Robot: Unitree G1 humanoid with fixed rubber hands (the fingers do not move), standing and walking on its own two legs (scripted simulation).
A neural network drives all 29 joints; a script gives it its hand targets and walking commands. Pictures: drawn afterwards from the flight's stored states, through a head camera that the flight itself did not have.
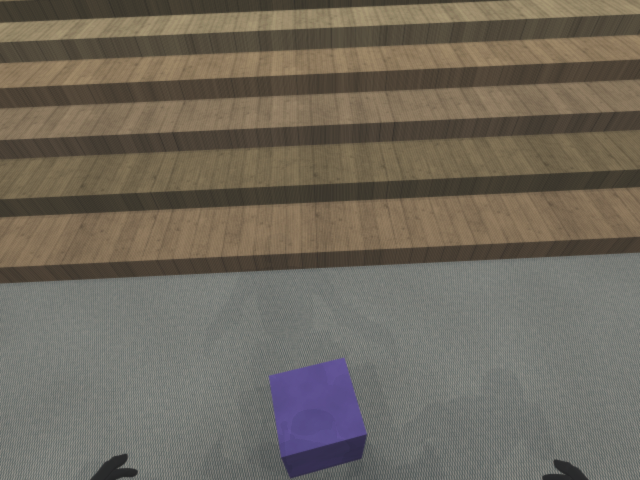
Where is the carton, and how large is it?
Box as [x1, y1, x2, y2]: [269, 358, 366, 478]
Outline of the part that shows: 344,358 269,376 281,458 290,478 361,458 366,433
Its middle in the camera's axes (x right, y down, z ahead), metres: -0.01 +0.50 +1.07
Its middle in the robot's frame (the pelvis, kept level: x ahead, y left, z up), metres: +0.38 +0.06 -0.66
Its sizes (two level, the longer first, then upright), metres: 0.210 0.200 0.250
